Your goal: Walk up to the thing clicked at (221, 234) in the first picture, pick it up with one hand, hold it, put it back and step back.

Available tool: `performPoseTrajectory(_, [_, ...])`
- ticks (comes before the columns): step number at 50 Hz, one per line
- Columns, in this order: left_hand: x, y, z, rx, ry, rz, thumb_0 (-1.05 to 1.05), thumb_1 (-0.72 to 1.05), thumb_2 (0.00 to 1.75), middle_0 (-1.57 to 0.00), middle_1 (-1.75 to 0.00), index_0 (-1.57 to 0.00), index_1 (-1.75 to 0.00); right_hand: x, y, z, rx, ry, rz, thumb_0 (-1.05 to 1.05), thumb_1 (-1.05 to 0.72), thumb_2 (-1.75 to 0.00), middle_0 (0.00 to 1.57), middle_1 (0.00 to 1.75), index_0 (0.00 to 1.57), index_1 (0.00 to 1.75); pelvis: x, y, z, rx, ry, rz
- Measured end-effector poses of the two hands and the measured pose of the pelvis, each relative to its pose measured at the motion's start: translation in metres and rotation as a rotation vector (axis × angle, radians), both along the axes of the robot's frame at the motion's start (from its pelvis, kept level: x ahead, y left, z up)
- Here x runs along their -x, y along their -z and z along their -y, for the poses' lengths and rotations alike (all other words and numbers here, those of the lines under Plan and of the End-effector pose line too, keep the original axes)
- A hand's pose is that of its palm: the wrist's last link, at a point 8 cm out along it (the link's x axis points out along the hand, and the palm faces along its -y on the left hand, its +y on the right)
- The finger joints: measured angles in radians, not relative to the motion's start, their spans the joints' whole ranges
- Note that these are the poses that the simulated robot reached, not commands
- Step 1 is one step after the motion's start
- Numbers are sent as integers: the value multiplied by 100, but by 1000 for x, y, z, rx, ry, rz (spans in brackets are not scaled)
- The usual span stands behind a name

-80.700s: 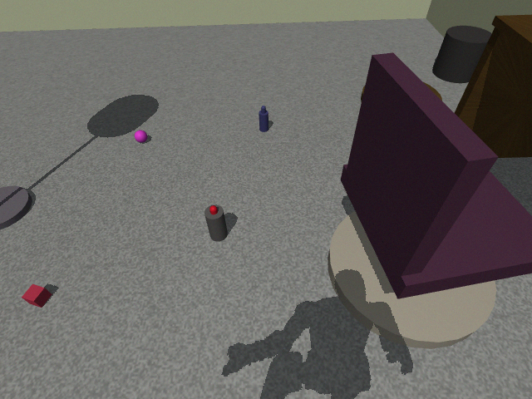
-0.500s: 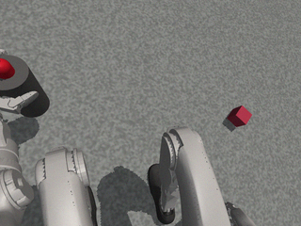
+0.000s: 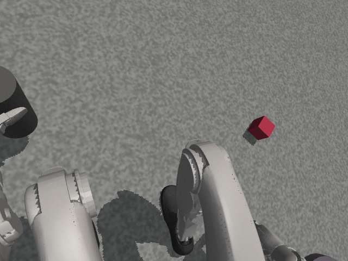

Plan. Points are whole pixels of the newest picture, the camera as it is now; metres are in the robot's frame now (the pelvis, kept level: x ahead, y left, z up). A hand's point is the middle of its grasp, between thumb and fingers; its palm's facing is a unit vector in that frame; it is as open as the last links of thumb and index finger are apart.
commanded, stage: lower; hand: left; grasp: from the side
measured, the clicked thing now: (1, 102) +0.47 +0.28 -0.13
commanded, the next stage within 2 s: loosen in 0.82 s
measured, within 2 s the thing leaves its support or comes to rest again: neither
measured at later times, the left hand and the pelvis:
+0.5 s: hand out of the picture +0.48 +0.29 -0.16, palm faces +0.33 -0.94 -0.06, open 11.6 cm; pelvis +0.00 +0.01 -0.01, yaw -3 degrees
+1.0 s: hand (2, 103) +0.48 +0.29 -0.17, palm faces +0.33 -0.94 -0.06, open 11.6 cm; pelvis -0.01 +0.01 -0.01, yaw -5 degrees
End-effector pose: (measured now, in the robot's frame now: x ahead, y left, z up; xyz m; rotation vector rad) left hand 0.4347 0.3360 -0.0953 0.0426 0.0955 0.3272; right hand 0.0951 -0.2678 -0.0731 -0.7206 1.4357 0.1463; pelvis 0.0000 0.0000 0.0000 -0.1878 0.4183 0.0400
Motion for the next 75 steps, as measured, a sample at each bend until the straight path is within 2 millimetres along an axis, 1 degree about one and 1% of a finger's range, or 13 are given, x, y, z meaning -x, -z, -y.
performPoseTrajectory(10, [0,30,-2,4,-11,2,2,-61,99,-69,-106,-67,-104,-1,-6,-3,36,-90,-33,0,-92,-90,20,30,20,30,3,7,-2,24,12,48])
performPoseTrajectory(18, [-5,46,0,-2,-6,0,1,-61,99,-69,-106,-67,-103,-5,-12,-5,69,-148,-50,0,-92,-90,20,30,20,30,4,9,-4,47,21,74])
performPoseTrajectory(28, [-8,58,-1,-4,-14,-5,1,-61,99,-69,-106,-67,-104,-11,-18,-11,92,-205,-51,0,-92,-90,20,30,20,30,5,10,-7,71,33,96])
performPoseTrajectory(39, [-10,70,1,-6,-4,-7,1,-61,99,-69,-107,-67,-104,-12,-24,-19,116,-252,-62,0,-91,-90,20,30,20,30,7,10,-11,95,43,119])
performPoseTrajectory(51, [-8,71,0,-5,-18,5,1,-61,98,-70,-104,-69,-102,-15,-29,-22,131,-285,-57,0,-91,-90,20,30,20,30,10,9,-13,107,49,133])
performPoseTrajectory(54, [-8,72,0,0,-24,10,1,-58,93,-72,-99,-71,-97,-16,-30,-23,133,-290,-55,0,-91,-90,20,30,20,30,10,9,-13,110,50,135])
performPoseTrajectory(58, [-8,71,1,7,-30,30,0,-52,78,-76,-91,-74,-88,-16,-31,-23,137,-296,-58,0,-92,-89,20,30,20,30,10,9,-13,111,51,138])
performPoseTrajectory(61, [-11,67,1,7,-28,53,-1,-49,66,-74,-81,-73,-78,-17,-31,-22,140,-297,-59,0,-92,-89,20,30,20,30,10,10,-12,110,52,139])
performPoseTrajectory(68, [-18,62,-1,7,-24,58,-1,-51,41,-59,-56,-60,-55,-18,-33,-22,147,-287,-45,0,-92,-90,20,30,20,30,10,9,-13,113,56,135])
performPoseTrajectory(75, [-17,62,0,12,-18,47,-1,-53,25,-43,-36,-43,-36,-15,-34,-25,141,-280,-45,0,-92,-90,20,30,21,30,11,8,-14,116,58,134])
